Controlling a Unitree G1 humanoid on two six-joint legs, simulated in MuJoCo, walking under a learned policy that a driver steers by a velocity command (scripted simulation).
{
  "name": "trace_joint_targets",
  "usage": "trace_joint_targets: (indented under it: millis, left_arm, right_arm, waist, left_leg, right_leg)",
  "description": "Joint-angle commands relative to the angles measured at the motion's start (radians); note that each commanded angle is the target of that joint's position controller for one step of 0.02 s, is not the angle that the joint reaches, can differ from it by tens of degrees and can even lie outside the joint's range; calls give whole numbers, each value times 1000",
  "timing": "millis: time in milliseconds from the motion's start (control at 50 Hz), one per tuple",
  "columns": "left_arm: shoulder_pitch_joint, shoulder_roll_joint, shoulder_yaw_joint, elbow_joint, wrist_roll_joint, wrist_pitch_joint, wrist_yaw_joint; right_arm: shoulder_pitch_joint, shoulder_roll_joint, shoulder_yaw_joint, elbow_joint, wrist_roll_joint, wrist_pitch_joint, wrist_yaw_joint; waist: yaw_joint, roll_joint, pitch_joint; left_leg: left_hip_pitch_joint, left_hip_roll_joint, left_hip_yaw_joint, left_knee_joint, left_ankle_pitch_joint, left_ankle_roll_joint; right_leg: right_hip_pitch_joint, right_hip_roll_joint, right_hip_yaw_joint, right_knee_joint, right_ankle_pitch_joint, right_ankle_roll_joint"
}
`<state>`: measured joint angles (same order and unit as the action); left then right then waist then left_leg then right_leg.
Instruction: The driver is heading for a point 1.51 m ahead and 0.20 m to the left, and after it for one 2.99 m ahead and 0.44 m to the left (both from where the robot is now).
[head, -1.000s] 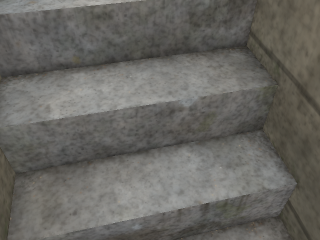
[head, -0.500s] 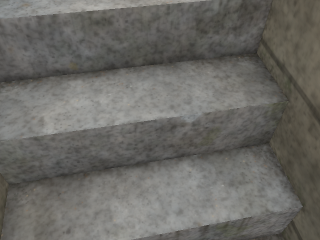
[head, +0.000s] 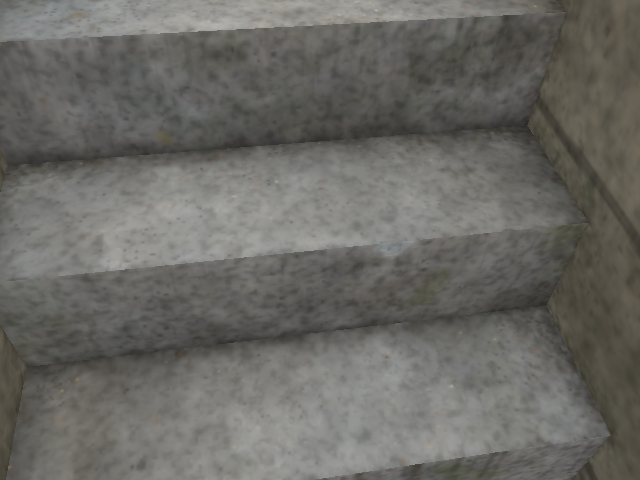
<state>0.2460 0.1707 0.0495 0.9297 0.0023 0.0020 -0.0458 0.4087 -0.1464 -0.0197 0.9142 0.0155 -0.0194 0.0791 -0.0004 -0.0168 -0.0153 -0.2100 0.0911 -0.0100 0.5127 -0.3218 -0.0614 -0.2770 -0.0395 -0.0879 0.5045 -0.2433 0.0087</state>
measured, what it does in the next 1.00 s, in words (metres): stands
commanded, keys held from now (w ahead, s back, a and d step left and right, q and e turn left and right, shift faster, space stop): no key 0.78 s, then w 0.22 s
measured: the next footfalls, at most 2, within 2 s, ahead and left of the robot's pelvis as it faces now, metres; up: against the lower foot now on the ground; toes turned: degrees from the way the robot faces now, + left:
left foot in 1.38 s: +0.25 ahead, +0.10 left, +0.21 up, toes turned +0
right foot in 1.88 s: +0.50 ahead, -0.17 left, +0.41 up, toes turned -6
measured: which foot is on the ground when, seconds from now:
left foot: down 0.00-1.00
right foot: down 0.00-1.00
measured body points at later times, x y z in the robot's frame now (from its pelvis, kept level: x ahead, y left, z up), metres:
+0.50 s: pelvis +0.00 +0.00 +0.00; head +0.01 +0.01 +0.45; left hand +0.04 +0.23 -0.15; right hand -0.05 -0.20 -0.15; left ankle -0.03 +0.16 -0.74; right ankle +0.01 -0.13 -0.74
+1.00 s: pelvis +0.02 -0.01 -0.01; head +0.03 -0.02 +0.44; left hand +0.06 +0.22 -0.15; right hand -0.03 -0.25 -0.15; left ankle -0.03 +0.16 -0.73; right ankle +0.01 -0.12 -0.73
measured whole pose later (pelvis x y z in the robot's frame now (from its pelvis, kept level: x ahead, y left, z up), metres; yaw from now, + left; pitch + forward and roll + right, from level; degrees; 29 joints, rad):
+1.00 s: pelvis +0.02 -0.01 -0.01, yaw +1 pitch +3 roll +0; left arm 0.34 0.16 0.04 0.91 0.02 -0.02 0.04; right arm 0.47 -0.16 -0.06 1.01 0.02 -0.03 -0.08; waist -0.02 0.00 -0.04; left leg -0.22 0.08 -0.04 0.56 -0.40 0.02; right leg -0.32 -0.05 -0.11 0.62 -0.34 -0.11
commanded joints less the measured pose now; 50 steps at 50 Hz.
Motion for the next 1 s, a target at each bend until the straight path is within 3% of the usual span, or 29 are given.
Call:
trace_joint_targets:
  millis: [20,60,80,120,140,160,200,260,280,300,340,360,380,420,480,500,520,560,580,600,720,740,760,800,820,840,860,880,1000]
  left_arm:
    - [1,55,5,-14,-2,-12,-26]
    - [-2,65,0,3,-4,-15,-29]
    - [50,-10,-11,-43,23,-23,65]
    - [53,17,-9,-42,22,-27,110]
    - [62,28,-6,-49,18,-28,113]
    - [20,120,19,-26,-42,-14,56]
    - [51,36,1,-5,-9,6,-4]
    - [50,18,-2,22,8,5,-36]
    - [39,23,-3,26,7,-1,-37]
    - [75,-20,-8,-24,19,-18,63]
    - [68,13,-8,-27,17,-25,114]
    - [75,26,-4,-35,15,-27,117]
    - [26,98,14,-14,-38,-10,58]
    - [72,21,-5,14,-6,13,-4]
    - [69,10,-7,41,10,12,-38]
    - [60,12,-9,45,9,6,-39]
    - [95,-15,-8,-6,15,-15,64]
    - [88,20,-9,-9,15,-23,116]
    - [90,40,-5,-18,10,-24,117]
    - [31,90,10,-12,-37,-9,67]
    - [76,7,-18,56,-1,-4,-31]
    - [68,8,-21,61,-2,-7,-35]
    - [98,1,-13,8,11,-17,66]
    - [87,24,-15,7,17,-21,107]
    - [96,80,3,54,-42,-11,46]
    - [121,73,5,57,-18,2,12]
    - [61,7,-3,-13,18,-13,65]
    - [48,-1,-9,-22,23,-19,80]
    - [227,2,-7,-67,19,-33,102]
  right_arm:
    - [148,-51,2,13,3,8,39]
    - [172,-49,4,33,5,2,34]
    - [-78,-116,-24,-48,-30,-50,-118]
    - [-37,-96,-19,-25,-16,-64,-173]
    - [-12,-99,-22,-17,-6,-66,-177]
    - [212,-18,-1,21,19,-19,-75]
    - [284,-7,3,77,8,17,9]
    - [281,-18,13,84,3,41,43]
    - [266,-20,15,81,3,41,41]
    - [-35,-102,-20,-22,-45,-31,-122]
    - [-4,-91,-19,-7,-20,-61,-178]
    - [16,-91,-21,-1,-9,-65,-181]
    - [254,5,4,46,18,-11,-76]
    - [316,11,6,99,7,29,12]
    - [308,-7,15,105,4,56,47]
    - [294,-12,17,100,4,57,45]
    - [-20,-97,-18,-11,-48,-27,-123]
    - [13,-84,-16,5,-19,-60,-180]
    - [27,-81,-18,7,-9,-65,-182]
    - [255,-20,-3,41,15,-6,-87]
    - [312,-10,13,101,0,64,35]
    - [303,-14,15,101,0,63,34]
    - [-4,-83,-14,-8,-46,-27,-124]
    - [23,-82,-7,13,-10,-51,-179]
    - [345,-10,14,103,6,8,-68]
    - [400,-57,-7,145,-15,39,-18]
    - [95,-145,-39,47,-18,-8,-135]
    - [97,-147,-41,45,-6,-12,-167]
    - [6,-143,-69,48,22,-33,-150]
  waist:
    - [-4,21,67]
    - [-3,34,65]
    - [77,121,97]
    - [37,37,50]
    - [30,28,21]
    - [-52,-24,-54]
    - [-28,30,65]
    - [-11,7,89]
    - [-7,5,89]
    - [77,106,109]
    - [34,22,59]
    - [26,14,29]
    - [-57,-18,-37]
    - [-31,32,89]
    - [-14,10,103]
    - [-10,7,99]
    - [76,102,115]
    - [33,28,64]
    - [26,22,35]
    - [-60,-12,-27]
    - [-18,10,109]
    - [-13,12,108]
    - [75,107,119]
    - [33,31,43]
    - [-48,2,36]
    - [-41,65,168]
    - [15,162,122]
    - [-6,171,103]
    - [81,77,136]
  left_leg:
    - [-74,-36,32,-106,24,72]
    - [-72,-43,42,-100,49,62]
    - [-145,31,-27,-111,252,85]
    - [-70,51,-35,-104,313,83]
    - [-46,51,-35,-95,326,87]
    - [37,-25,22,-96,181,84]
    - [11,-39,20,-131,100,92]
    - [-34,-37,34,-140,40,78]
    - [-48,-39,37,-139,43,72]
    - [-120,32,-21,-124,249,85]
    - [-58,52,-31,-114,325,80]
    - [-35,52,-33,-102,337,84]
    - [43,-26,17,-121,192,85]
    - [26,-42,15,-153,107,98]
    - [-17,-40,29,-162,61,85]
    - [-31,-42,32,-162,66,78]
    - [-103,33,-20,-133,269,86]
    - [-43,51,-33,-123,333,82]
    - [-26,50,-33,-101,355,83]
    - [34,-31,15,-122,226,96]
    - [-49,-44,29,-175,59,78]
    - [-58,-48,36,-172,73,71]
    - [-115,30,-21,-137,276,82]
    - [-56,53,-36,-105,302,104]
    - [-22,-16,0,-197,-9,98]
    - [-49,-9,-35,-234,-192,139]
    - [-42,53,-127,-202,-181,187]
    - [-46,87,-179,-221,-282,226]
    - [-228,81,-159,-38,-225,254]
  right_leg:
    - [10,12,1,-101,-3,-31]
    - [20,8,1,-95,23,-29]
    - [78,-105,62,-149,220,-83]
    - [110,-92,53,-143,295,-80]
    - [128,-89,49,-136,314,-79]
    - [104,-10,20,-114,217,-66]
    - [23,6,-7,-129,79,-37]
    - [28,13,-16,-120,8,-23]
    - [34,13,-17,-113,12,-20]
    - [84,-111,55,-174,205,-80]
    - [123,-96,44,-156,316,-80]
    - [137,-93,41,-147,334,-80]
    - [108,-15,14,-124,212,-62]
    - [12,6,-15,-141,71,-29]
    - [27,11,-21,-132,21,-19]
    - [40,11,-22,-124,28,-18]
    - [89,-117,51,-185,220,-79]
    - [125,-101,38,-164,313,-80]
    - [140,-95,35,-148,330,-80]
    - [109,-22,18,-120,228,-65]
    - [59,11,-18,-131,37,-11]
    - [70,9,-17,-127,51,-10]
    - [105,-120,47,-179,226,-78]
    - [138,-88,28,-149,212,-95]
    - [114,-12,10,-163,-69,-56]
    - [6,16,-21,-133,-235,-46]
    - [-45,-26,-26,-40,-104,-102]
    - [-71,-17,-27,1,-136,-113]
    - [-27,-41,13,-12,-182,-179]
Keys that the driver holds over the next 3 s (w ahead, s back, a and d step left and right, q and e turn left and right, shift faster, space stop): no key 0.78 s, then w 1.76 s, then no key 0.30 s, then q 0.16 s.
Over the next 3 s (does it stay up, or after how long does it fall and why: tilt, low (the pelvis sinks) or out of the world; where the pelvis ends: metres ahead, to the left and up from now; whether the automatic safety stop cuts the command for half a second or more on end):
stays up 0.78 -0.08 0.66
